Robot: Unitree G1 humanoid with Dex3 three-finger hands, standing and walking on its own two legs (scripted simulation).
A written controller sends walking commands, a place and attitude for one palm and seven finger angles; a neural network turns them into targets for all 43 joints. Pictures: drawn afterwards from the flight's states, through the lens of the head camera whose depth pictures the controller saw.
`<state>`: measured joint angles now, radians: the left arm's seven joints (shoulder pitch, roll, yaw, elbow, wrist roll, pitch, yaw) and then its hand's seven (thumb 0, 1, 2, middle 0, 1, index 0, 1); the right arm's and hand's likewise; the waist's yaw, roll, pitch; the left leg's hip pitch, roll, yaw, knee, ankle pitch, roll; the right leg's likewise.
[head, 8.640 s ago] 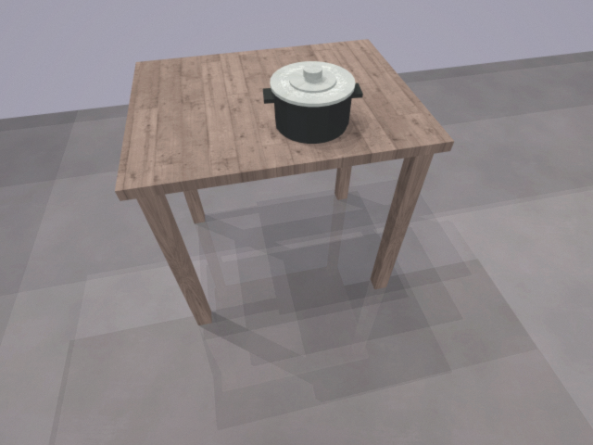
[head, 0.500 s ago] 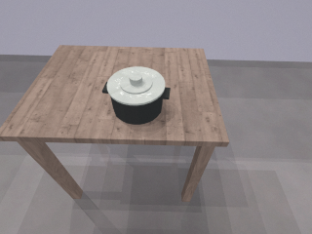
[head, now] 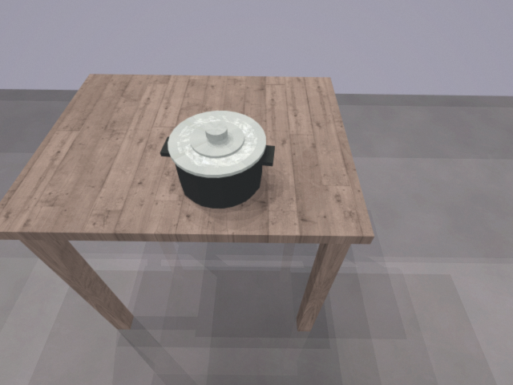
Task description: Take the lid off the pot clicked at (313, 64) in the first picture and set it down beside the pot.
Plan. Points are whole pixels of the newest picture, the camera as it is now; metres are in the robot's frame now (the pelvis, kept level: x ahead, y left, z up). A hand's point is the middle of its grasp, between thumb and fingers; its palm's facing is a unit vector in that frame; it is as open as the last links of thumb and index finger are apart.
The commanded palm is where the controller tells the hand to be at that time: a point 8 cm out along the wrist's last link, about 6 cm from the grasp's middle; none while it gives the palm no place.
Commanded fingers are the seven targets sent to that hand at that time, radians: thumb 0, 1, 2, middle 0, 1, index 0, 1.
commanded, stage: look again from close up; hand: left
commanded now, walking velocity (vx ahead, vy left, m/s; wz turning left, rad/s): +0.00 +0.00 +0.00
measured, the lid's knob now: (216, 131) +0.55 +0.12 +0.08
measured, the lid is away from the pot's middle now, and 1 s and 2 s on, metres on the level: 0.00 0.00 0.00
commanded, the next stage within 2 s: lift the closed hand beside the body in 0.48 s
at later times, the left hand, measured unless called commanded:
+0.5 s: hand out of the picture +0.00 +0.16 -0.17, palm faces +0.02 -0.98 -0.19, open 7.4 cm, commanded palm none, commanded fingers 0.00 0.90 0.90 -0.20 -0.30 -0.20 -0.30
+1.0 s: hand (138, 378) +0.14 +0.19 -0.05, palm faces +0.27 -0.93 -0.25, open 4.3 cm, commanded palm +0.10 +0.23 -0.02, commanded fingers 0.00 0.90 0.90 -1.17 -1.36 -1.17 -1.36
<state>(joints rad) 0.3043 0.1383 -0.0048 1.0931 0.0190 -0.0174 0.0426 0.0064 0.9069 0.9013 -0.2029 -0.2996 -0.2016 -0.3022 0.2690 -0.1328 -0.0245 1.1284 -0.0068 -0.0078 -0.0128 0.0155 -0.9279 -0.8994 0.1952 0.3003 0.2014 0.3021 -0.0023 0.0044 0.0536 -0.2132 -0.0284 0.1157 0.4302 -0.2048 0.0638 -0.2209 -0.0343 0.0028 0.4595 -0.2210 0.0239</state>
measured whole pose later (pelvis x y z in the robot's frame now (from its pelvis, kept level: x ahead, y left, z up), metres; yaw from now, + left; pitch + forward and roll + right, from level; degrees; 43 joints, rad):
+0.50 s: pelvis +0.01 +0.00 +0.00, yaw +0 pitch -1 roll +0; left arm 0.30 0.13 0.00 1.11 0.02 -0.02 0.04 0.01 0.91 0.90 -0.20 -0.30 -0.20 -0.30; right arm 0.28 -0.12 -0.02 1.14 -0.01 -0.02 -0.02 0.01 -0.92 -0.90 0.19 0.30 0.20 0.30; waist 0.00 0.00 0.05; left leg -0.18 -0.03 0.12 0.41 -0.22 0.06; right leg -0.19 -0.03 0.00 0.44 -0.23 0.02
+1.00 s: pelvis +0.03 -0.02 +0.00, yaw +3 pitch -1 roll +0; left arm 0.57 0.20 0.06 0.09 -0.02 -0.04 0.08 0.01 0.91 0.90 -0.76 -0.90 -0.76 -0.91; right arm 0.12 -0.24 -0.04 0.54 0.03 -0.18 -0.02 0.02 -0.91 -0.90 0.19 0.30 0.20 0.30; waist 0.04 -0.01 -0.01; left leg -0.21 0.00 0.05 0.50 -0.27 0.02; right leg -0.17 -0.01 -0.07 0.48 -0.29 -0.01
